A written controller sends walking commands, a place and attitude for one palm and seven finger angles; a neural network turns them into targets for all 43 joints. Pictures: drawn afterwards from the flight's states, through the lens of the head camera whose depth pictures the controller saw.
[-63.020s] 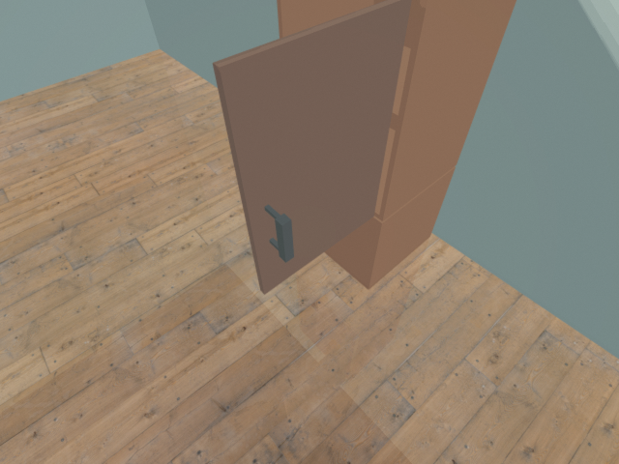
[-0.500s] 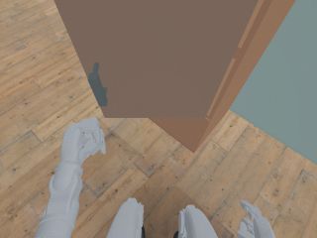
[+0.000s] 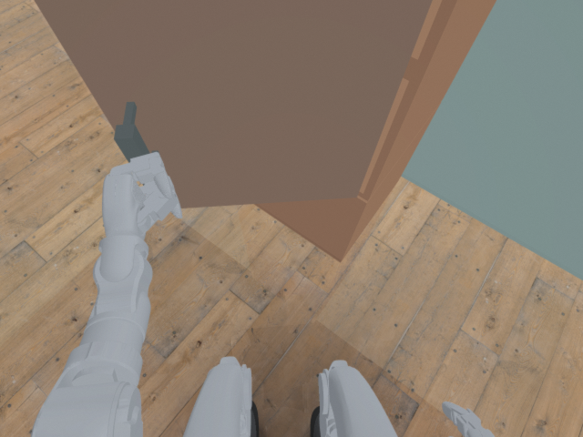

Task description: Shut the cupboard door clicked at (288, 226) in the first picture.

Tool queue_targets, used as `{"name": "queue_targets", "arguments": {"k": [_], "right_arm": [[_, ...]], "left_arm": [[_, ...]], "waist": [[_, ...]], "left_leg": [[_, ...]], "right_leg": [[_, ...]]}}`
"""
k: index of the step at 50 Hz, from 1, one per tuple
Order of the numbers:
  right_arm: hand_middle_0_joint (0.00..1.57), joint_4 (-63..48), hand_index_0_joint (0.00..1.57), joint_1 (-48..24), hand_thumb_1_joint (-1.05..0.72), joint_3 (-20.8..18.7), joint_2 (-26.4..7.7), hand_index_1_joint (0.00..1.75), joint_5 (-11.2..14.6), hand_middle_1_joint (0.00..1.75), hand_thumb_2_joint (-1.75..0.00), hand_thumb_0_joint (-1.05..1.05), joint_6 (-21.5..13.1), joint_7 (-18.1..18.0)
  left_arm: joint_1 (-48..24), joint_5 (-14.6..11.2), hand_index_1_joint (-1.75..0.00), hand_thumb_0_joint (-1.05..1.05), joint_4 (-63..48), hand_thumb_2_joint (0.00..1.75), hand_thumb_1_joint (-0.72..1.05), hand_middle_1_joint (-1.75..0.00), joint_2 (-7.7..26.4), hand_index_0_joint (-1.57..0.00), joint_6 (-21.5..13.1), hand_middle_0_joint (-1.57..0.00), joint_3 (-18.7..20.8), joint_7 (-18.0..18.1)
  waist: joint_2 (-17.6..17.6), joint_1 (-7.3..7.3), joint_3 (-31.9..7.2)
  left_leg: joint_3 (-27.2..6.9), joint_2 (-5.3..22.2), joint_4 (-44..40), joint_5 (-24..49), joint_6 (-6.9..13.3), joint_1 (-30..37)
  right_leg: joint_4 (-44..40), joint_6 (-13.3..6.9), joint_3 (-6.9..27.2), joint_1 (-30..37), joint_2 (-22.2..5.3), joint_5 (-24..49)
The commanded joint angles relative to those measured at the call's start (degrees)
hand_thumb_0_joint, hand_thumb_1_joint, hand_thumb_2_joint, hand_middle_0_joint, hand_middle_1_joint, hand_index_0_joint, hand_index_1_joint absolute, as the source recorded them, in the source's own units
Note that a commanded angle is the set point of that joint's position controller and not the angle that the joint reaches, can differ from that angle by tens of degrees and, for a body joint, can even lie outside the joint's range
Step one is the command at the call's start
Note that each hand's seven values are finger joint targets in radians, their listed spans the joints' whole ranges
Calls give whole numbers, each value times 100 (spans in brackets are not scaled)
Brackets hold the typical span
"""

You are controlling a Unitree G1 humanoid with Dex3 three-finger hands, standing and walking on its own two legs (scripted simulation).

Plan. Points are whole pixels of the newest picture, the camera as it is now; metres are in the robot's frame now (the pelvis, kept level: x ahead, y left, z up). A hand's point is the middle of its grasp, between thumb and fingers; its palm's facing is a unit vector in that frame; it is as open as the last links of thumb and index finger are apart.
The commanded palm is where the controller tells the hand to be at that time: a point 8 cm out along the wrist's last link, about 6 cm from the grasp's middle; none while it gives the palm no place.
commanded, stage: bring the fist close to the handle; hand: left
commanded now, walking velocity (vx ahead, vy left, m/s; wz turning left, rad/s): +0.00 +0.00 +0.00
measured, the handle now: (142, 147) +0.51 +0.21 +0.03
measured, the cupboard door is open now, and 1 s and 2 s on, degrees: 41 35 25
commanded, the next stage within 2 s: push the door shut along its arc in 0.24 s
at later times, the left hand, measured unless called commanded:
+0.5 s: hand (167, 205) +0.42 +0.16 +0.03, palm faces +0.06 -1.00 -0.05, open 3.1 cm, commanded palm +0.40 +0.22 +0.03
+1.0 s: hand (167, 168) +0.47 +0.17 +0.03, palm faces -0.08 -1.00 -0.05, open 3.1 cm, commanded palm +0.48 +0.20 +0.03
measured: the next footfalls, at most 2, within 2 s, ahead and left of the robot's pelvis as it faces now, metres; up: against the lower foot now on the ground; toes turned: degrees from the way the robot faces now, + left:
none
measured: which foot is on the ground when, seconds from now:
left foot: down 0.00-1.00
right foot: down 0.00-1.00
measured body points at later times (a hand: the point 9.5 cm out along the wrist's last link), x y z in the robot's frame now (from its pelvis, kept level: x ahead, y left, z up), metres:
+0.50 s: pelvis +0.00 -0.01 +0.00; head +0.12 +0.00 +0.44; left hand +0.41 +0.22 +0.03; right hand +0.11 -0.27 -0.12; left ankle +0.04 +0.11 -0.60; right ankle +0.02 -0.10 -0.60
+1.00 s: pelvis -0.01 +0.01 -0.01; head +0.13 +0.03 +0.41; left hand +0.47 +0.23 +0.04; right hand +0.03 -0.27 -0.13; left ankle +0.04 +0.11 -0.60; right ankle +0.02 -0.10 -0.60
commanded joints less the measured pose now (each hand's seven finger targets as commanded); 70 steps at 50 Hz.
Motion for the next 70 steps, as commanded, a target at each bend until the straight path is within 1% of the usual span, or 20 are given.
{"name": "queue_targets", "arguments": {"k": [1,4,9,15,19,23,26,29,33,35,42,51,54,56,58,61,63,65,66,70], "right_arm": [[20,-628,20,482,-90,-334,-868,30,77,30,-90,0,-64,20],[20,-697,20,491,-90,-328,-854,30,122,30,-90,0,-41,-13],[20,-502,20,476,-90,-352,-862,30,91,30,-90,0,-118,-93],[20,-435,20,391,-90,-341,-851,30,53,30,-90,0,-113,-68],[20,-570,20,410,-90,-322,-866,30,95,30,-90,0,-29,-63],[20,-509,20,353,-90,-275,-841,30,126,30,-90,0,6,-142],[20,-433,20,369,-90,-269,-870,30,115,30,-90,0,-61,-186],[20,-375,20,481,-90,-280,-917,30,92,30,-90,0,-120,-169],[20,-309,20,612,-90,-282,-996,30,131,30,-90,0,-35,-124],[20,-315,20,650,-90,-300,-1025,30,150,30,-90,0,-24,-118],[20,-182,20,858,-90,-304,-1109,30,133,30,-90,0,4,-101],[20,-56,20,1082,-90,-249,-1249,30,89,30,-90,0,-13,-69],[20,-55,20,1174,-90,-254,-1268,30,65,30,-90,0,-40,-50],[20,-11,20,1216,-90,-235,-1326,30,57,30,-90,0,-25,-55],[20,2,20,1261,-90,-203,-1318,30,62,30,-90,0,-22,-40],[20,-9,20,1337,-90,-158,-1350,30,46,30,-90,0,-35,-50],[20,-9,20,1387,-90,-144,-1339,30,35,30,-90,0,-40,-39],[20,-14,20,1466,-90,-145,-1355,30,11,30,-90,0,-44,-17],[20,-26,20,1469,-90,-149,-1346,30,10,30,-90,0,-28,1],[20,-46,20,1594,-90,-124,-1365,30,17,30,-90,0,13,21]], "left_arm": [[-1003,-114,-150,0,-1055,90,90,-150,1001,-130,-290,-130,205,-119],[-1227,-253,-150,0,-1283,90,90,-150,835,-130,-254,-130,29,-216],[-1757,-262,-150,0,-1396,90,90,-150,864,-130,-586,-130,1,-188],[-1503,-114,-150,0,-968,90,90,-150,1014,-130,-681,-130,119,-242],[-1376,-198,-150,0,-912,90,90,-150,1157,-130,-447,-130,225,-345],[-2198,-215,-150,0,-683,90,90,-150,1409,-130,-419,-130,298,-505],[-2742,-219,-150,0,-618,90,90,-150,1591,-130,-579,-130,357,-648],[-3065,-229,-150,0,-511,90,90,-150,1417,-130,-624,-130,120,-848],[-2943,-216,-150,0,259,90,90,-150,1438,-130,-269,-130,88,-1097],[-3356,-218,-150,0,147,90,90,-150,1375,-130,-227,-130,-28,-1182],[-4205,-145,-150,0,444,90,90,-150,1536,-130,-204,-130,-8,-1166],[-5185,15,-150,0,900,90,90,-150,1881,-130,-123,-130,-37,-1307],[-5497,36,-150,0,855,90,90,-150,1716,-130,-72,-130,-219,-1364],[-5585,92,-150,0,1030,90,90,-150,1972,-130,0,-130,-87,-1372],[-5750,127,-150,0,1233,90,90,-150,1923,-130,118,-130,-158,-1376],[-6053,183,-150,0,1304,90,90,-150,2353,-130,187,-130,107,-1372],[-6205,234,-150,0,1310,90,90,-150,2286,-130,235,-130,-5,-1420],[-6244,269,-150,0,1199,90,90,-150,2464,-130,230,-130,113,-1475],[-6190,278,-150,0,1182,90,90,-150,2358,-130,264,-130,21,-1519],[-6225,257,-150,0,1282,90,90,-150,2654,-130,442,-130,282,-1591]], "waist": [[-46,124,-2767],[-137,18,-2589],[-243,-140,-2397],[157,44,-2569],[16,66,-2621],[-264,-157,-2237],[-22,-205,-2423],[387,-286,-2726],[240,-325,-2604],[431,-375,-2687],[247,-648,-2593],[812,-853,-2683],[1016,-970,-2881],[1020,-987,-2836],[923,-1101,-2641],[989,-1131,-2791],[1075,-1199,-2843],[1339,-1111,-3095],[1465,-1111,-3172],[1283,-1139,-3260]], "left_leg": [[-299,-119,-977,1924,-15,2050],[-287,-147,-1008,1713,30,1898],[-314,-145,-896,1474,62,1869],[-294,-156,-885,1470,9,1980],[-263,-171,-898,1570,40,1831],[-244,-164,-780,1172,78,1366],[-282,-147,-644,1161,76,1450],[-390,-137,-624,1400,60,1917],[-472,-96,-665,1512,46,1918],[-541,-88,-695,1519,37,2132],[-697,-55,-648,1304,73,2104],[-949,-15,-658,1061,33,2382],[-1089,14,-672,1043,19,2641],[-1156,49,-655,991,9,2599],[-1145,48,-628,858,31,2419],[-1106,52,-508,937,63,2244],[-1089,52,-440,1045,70,2244],[-1155,83,-416,1346,27,2531],[-1189,91,-425,1478,2,2679],[-1149,119,-329,1756,33,2579]], "right_leg": [[-1153,109,350,1752,17,2356],[-1272,121,396,1875,19,2250],[-1300,139,423,1611,-1,2000],[-1209,105,439,1480,-20,1914],[-1255,114,493,1792,-3,2112],[-1392,166,648,1806,-35,1755],[-1298,137,659,1598,-23,1634],[-1142,88,492,1219,17,1711],[-1134,81,396,1039,33,1742],[-1110,62,331,812,34,1626],[-1109,50,253,400,65,1254],[-959,-31,138,-287,96,924],[-886,-45,80,-580,88,927],[-859,-48,73,-680,89,903],[-876,-33,65,-741,96,849],[-812,-39,83,-689,116,848],[-791,-37,88,-735,123,898],[-714,-63,59,-794,129,1027],[-700,-76,34,-852,129,1095],[-697,-53,36,-719,165,1247]]}}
